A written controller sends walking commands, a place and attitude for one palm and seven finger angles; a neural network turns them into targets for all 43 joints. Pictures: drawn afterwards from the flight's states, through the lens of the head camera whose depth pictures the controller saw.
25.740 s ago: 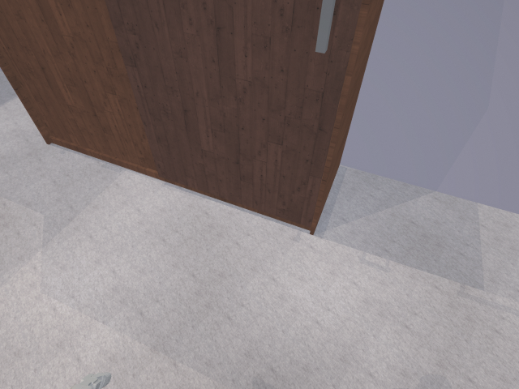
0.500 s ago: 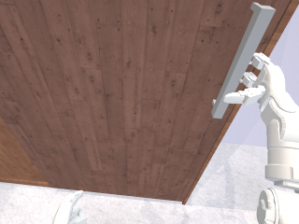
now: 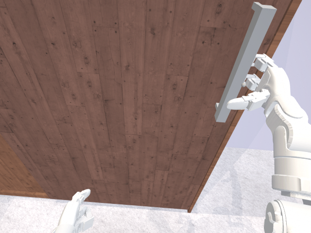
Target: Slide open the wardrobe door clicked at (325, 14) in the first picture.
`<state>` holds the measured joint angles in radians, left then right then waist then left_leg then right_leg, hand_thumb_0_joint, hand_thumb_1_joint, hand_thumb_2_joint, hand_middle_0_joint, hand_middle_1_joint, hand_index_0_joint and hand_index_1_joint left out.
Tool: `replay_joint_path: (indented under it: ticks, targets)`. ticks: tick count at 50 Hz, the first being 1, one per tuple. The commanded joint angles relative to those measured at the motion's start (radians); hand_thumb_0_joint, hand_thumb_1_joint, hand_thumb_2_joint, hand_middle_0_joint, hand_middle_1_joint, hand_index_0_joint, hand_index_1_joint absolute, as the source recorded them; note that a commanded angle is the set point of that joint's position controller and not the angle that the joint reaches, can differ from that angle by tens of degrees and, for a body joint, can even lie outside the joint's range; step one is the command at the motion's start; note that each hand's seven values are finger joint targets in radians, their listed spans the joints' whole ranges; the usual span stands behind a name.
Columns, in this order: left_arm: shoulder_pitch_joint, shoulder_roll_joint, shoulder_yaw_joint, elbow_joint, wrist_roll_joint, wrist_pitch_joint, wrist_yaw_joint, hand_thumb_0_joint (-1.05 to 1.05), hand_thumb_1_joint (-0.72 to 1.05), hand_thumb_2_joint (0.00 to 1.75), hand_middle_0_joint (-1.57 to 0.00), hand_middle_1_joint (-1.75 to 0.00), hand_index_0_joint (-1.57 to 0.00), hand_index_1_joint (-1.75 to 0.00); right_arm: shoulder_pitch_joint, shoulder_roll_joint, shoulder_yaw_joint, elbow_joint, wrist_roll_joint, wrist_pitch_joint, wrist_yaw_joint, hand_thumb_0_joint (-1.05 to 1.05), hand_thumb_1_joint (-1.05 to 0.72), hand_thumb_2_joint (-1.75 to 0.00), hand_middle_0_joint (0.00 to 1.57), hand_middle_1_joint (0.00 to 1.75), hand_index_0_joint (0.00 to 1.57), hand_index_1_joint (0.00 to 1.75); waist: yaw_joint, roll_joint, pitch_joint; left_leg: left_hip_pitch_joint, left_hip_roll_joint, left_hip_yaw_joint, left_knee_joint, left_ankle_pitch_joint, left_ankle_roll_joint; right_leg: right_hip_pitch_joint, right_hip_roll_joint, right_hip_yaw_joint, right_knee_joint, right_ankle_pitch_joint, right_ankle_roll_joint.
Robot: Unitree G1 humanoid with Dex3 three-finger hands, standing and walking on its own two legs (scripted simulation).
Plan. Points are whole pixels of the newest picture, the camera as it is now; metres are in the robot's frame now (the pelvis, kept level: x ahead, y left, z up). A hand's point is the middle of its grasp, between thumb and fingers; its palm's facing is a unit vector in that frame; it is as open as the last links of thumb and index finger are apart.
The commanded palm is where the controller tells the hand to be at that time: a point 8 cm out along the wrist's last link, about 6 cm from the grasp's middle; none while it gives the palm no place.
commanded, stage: slide the fingers in behind the handle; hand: right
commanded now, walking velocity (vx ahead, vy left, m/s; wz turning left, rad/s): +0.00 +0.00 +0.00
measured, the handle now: (235, 70) +0.44 -0.17 +0.25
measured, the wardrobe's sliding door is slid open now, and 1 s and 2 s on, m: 0.00 0.00 0.00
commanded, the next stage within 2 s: grip the handle and tug to test in 1.18 s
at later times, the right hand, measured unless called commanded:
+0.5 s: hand (234, 86) +0.38 -0.15 +0.25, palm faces +0.02 +1.00 -0.01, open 14.0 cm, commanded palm +0.35 -0.21 +0.24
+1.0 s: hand (234, 86) +0.37 -0.15 +0.25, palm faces +0.04 +1.00 -0.01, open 14.3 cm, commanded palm +0.35 -0.20 +0.24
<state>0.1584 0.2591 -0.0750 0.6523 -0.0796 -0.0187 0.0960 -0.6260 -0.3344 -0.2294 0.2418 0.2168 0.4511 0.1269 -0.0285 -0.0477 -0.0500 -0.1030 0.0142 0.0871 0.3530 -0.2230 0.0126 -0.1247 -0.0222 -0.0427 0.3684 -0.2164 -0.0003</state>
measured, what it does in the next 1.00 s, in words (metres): stands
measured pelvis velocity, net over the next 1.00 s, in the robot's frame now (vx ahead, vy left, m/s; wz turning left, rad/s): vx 0.00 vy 0.00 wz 0.01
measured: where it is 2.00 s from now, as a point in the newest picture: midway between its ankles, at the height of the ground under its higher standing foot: outside the picture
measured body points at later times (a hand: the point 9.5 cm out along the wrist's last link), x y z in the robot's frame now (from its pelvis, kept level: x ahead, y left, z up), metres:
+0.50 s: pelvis +0.01 +0.00 +0.00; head -0.03 +0.02 +0.45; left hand +0.20 +0.22 -0.09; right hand +0.37 -0.20 +0.25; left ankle -0.02 +0.11 -0.75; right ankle -0.01 -0.12 -0.75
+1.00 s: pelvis +0.00 +0.00 +0.00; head -0.03 +0.02 +0.45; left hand +0.19 +0.23 -0.09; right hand +0.37 -0.20 +0.25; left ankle -0.02 +0.11 -0.75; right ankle -0.01 -0.12 -0.75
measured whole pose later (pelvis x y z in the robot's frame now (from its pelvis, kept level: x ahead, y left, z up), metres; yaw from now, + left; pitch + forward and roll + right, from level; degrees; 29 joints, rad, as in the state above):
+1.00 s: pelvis +0.00 +0.00 +0.00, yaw +0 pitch -2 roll +0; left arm 0.15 0.25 -0.08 0.66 -0.07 0.02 0.08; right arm -0.56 -0.26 -0.21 0.11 0.21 0.53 0.05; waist -0.03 -0.05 -0.05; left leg -0.08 0.01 0.08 0.35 -0.23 0.01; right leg -0.09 -0.02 -0.05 0.35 -0.22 0.00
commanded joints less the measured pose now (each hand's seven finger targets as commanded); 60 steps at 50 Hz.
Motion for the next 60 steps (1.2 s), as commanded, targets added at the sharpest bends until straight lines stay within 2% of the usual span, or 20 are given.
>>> replay_joint_path:
  ticks: [1,4,8,14,16,18,19,23,26,33,35,38,41,44,47,48,50,57,58,60]
  targets:
    - [-0.141,0.106,0.044,-0.155,0.001,-0.047,0.003,0.0,0.9,0.9,-0.2,-0.3,-0.2,-0.3,-0.434,-0.185,-0.066,-0.183,0.013,-0.036,-0.014,0.0,0.5,-0.3,0.3,1.2,0.3,1.2,0.001,0.041,-0.238,0.02,-0.02,-0.04,-0.028,0.287,0.015,0.113,0.02,0.039,-0.01,0.274,-0.039]
    - [-0.15,0.102,0.042,-0.166,0.002,-0.04,-0.001,0.0,0.9,0.9,-0.2,-0.3,-0.2,-0.3,-0.44,-0.164,-0.053,-0.221,0.013,-0.035,-0.025,0.0,0.5,-0.3,0.3,1.2,0.3,1.2,-0.003,0.05,-0.245,0.03,-0.018,-0.039,-0.023,0.308,0.015,0.118,0.019,0.039,-0.01,0.299,-0.041]
    - [-0.159,0.101,0.044,-0.175,0.007,-0.031,-0.006,0.0,0.9,0.9,-0.2,-0.3,-0.2,-0.3,-0.402,-0.187,-0.084,-0.289,0.01,-0.047,-0.042,0.0,0.5,-0.3,0.3,1.2,0.3,1.2,-0.017,0.056,-0.276,0.065,-0.021,-0.041,-0.012,0.354,0.017,0.131,0.02,0.033,-0.005,0.342,-0.039]
    - [-0.169,0.092,0.043,-0.171,0.007,-0.028,-0.008,0.0,0.9,0.9,-0.2,-0.3,-0.2,-0.3,-0.414,-0.127,-0.035,-0.346,-0.001,-0.027,-0.054,0.0,0.5,-0.3,0.3,1.2,0.3,1.2,-0.004,0.005,-0.262,0.044,-0.022,-0.038,-0.011,0.366,0.018,0.152,0.017,0.029,0.001,0.367,-0.036]
    - [-0.171,0.09,0.041,-0.167,0.006,-0.028,-0.007,0.0,0.9,0.9,-0.2,-0.3,-0.2,-0.3,-0.42,-0.085,-0.005,-0.335,0.003,-0.006,-0.054,0.0,0.5,-0.3,0.3,1.2,0.3,1.2,0.003,0.03,-0.241,0.025,-0.025,-0.034,-0.016,0.335,0.016,0.147,0.018,0.033,-0.001,0.335,-0.036]
    - [-0.17,0.096,0.042,-0.162,0.008,-0.024,-0.006,0.0,0.9,0.9,-0.2,-0.3,-0.2,-0.3,-0.385,-0.101,-0.023,-0.314,0.005,0.008,-0.059,0.0,0.5,-0.3,0.3,1.2,0.3,1.2,-0.005,0.047,-0.223,0.027,-0.028,-0.032,-0.021,0.324,0.017,0.14,0.017,0.036,-0.006,0.33,-0.036]
    - [-0.173,0.097,0.042,-0.163,0.009,-0.023,-0.004,0.0,0.9,0.9,-0.2,-0.3,-0.2,-0.3,-0.408,-0.128,-0.044,-0.331,0.004,0.011,-0.063,0.0,0.5,-0.3,0.3,1.2,0.3,1.2,-0.006,0.052,-0.247,0.037,-0.024,-0.035,-0.021,0.329,0.015,0.139,0.018,0.034,-0.006,0.332,-0.038]
    - [-0.184,0.092,0.04,-0.165,0.012,-0.018,-0.008,0.0,0.9,0.9,-0.2,-0.3,-0.2,-0.3,-0.372,-0.128,-0.056,-0.337,0.005,0.014,-0.075,0.0,0.5,-0.3,0.3,1.2,0.3,1.2,-0.018,0.053,-0.252,0.06,-0.023,-0.038,-0.016,0.357,0.016,0.137,0.021,0.029,-0.005,0.351,-0.037]
    - [-0.182,0.087,0.038,-0.166,0.013,-0.016,-0.007,0.0,0.9,0.9,-0.2,-0.3,-0.2,-0.3,-0.38,-0.113,-0.046,-0.344,0.003,0.012,-0.078,0.0,0.5,-0.3,0.3,1.2,0.3,1.2,-0.012,0.076,-0.253,0.061,-0.022,-0.037,-0.015,0.361,0.013,0.13,0.02,0.027,-0.006,0.346,-0.039]
    - [-0.19,0.088,0.039,-0.167,0.013,-0.016,-0.007,0.0,0.9,0.9,-0.2,-0.3,-0.2,-0.3,-0.39,-0.105,-0.032,-0.355,0.001,0.008,-0.076,0.0,0.5,-0.3,0.3,1.2,0.3,1.2,-0.009,0.042,-0.239,0.048,-0.023,-0.041,-0.026,0.329,0.014,0.14,0.021,0.027,-0.008,0.321,-0.039]
    - [-0.19,0.083,0.036,-0.167,0.013,-0.02,-0.007,0.0,0.9,0.9,-0.2,-0.3,-0.2,-0.3,-0.417,-0.076,-0.006,-0.361,0.001,0.007,-0.075,0.0,0.5,-0.3,0.3,1.2,0.3,1.2,-0.003,0.029,-0.244,0.043,-0.021,-0.041,-0.026,0.328,0.015,0.143,0.023,0.029,-0.009,0.319,-0.039]
    - [-0.19,0.09,0.039,-0.17,0.013,-0.018,-0.008,0.0,0.9,0.9,-0.2,-0.3,-0.2,-0.3,-0.372,-0.108,-0.035,-0.372,0.002,0.001,-0.076,0.0,0.5,-0.3,0.3,1.2,0.3,1.2,-0.014,0.048,-0.264,0.067,-0.023,-0.04,-0.022,0.345,0.015,0.146,0.023,0.029,-0.009,0.334,-0.038]
    - [-0.195,0.083,0.037,-0.169,0.013,-0.019,-0.008,0.0,0.9,0.9,-0.2,-0.3,-0.2,-0.3,-0.383,-0.069,-0.006,-0.37,0.003,0.002,-0.073,0.0,0.5,-0.3,0.3,1.2,0.3,1.2,-0.007,0.046,-0.248,0.056,-0.022,-0.038,-0.022,0.344,0.013,0.139,0.024,0.026,-0.011,0.325,-0.04]
    - [-0.193,0.088,0.04,-0.169,0.014,-0.021,-0.007,0.0,0.9,0.9,-0.2,-0.3,-0.2,-0.3,-0.371,-0.113,-0.045,-0.375,0.005,-0.003,-0.074,0.0,0.5,-0.3,0.3,1.2,0.3,1.2,-0.016,0.06,-0.258,0.065,-0.021,-0.041,-0.027,0.343,0.011,0.138,0.022,0.027,-0.014,0.323,-0.042]
    - [-0.188,0.088,0.037,-0.161,0.014,-0.021,-0.003,0.0,0.9,0.9,-0.2,-0.3,-0.2,-0.3,-0.408,-0.096,-0.023,-0.342,0.004,0.005,-0.07,0.0,0.5,-0.3,0.3,1.2,0.3,1.2,-0.005,0.06,-0.226,0.042,-0.022,-0.041,-0.035,0.306,0.01,0.125,0.024,0.028,-0.018,0.29,-0.041]
    - [-0.185,0.094,0.04,-0.161,0.014,-0.022,-0.005,0.0,0.9,0.9,-0.2,-0.3,-0.2,-0.3,-0.392,-0.122,-0.043,-0.346,0.003,0.0,-0.073,0.0,0.5,-0.3,0.3,1.2,0.3,1.2,-0.01,0.061,-0.232,0.051,-0.024,-0.04,-0.035,0.308,0.013,0.132,0.021,0.03,-0.018,0.302,-0.04]
    - [-0.196,0.083,0.039,-0.17,0.012,-0.025,-0.005,0.0,0.9,0.9,-0.2,-0.3,-0.2,-0.3,-0.391,-0.092,-0.022,-0.376,0.0,0.001,-0.074,0.0,0.5,-0.3,0.3,1.2,0.3,1.2,-0.012,0.019,-0.257,0.056,-0.021,-0.042,-0.025,0.341,0.014,0.146,0.025,0.023,-0.01,0.331,-0.041]
    - [-0.185,0.088,0.038,-0.162,0.014,-0.023,-0.006,0.0,0.9,0.9,-0.2,-0.3,-0.2,-0.3,-0.387,-0.097,-0.028,-0.365,0.005,0.003,-0.072,0.0,0.5,-0.3,0.3,1.2,0.3,1.2,-0.007,0.061,-0.247,0.059,-0.023,-0.037,-0.027,0.342,0.012,0.137,0.023,0.027,-0.015,0.325,-0.04]
    - [-0.186,0.09,0.041,-0.165,0.014,-0.022,-0.006,0.0,0.9,0.9,-0.2,-0.3,-0.2,-0.3,-0.348,-0.109,-0.045,-0.354,0.008,0.002,-0.073,0.0,0.5,-0.3,0.3,1.2,0.3,1.2,-0.016,0.068,-0.239,0.058,-0.026,-0.037,-0.029,0.336,0.012,0.137,0.022,0.028,-0.016,0.324,-0.04]
    - [-0.189,0.086,0.038,-0.164,0.013,-0.026,-0.006,0.0,0.9,0.9,-0.2,-0.3,-0.2,-0.3,-0.395,-0.088,-0.018,-0.366,0.005,0.0,-0.072,0.0,0.5,-0.3,0.3,1.2,0.3,1.2,-0.006,0.044,-0.241,0.049,-0.022,-0.039,-0.029,0.328,0.013,0.139,0.023,0.028,-0.015,0.319,-0.04]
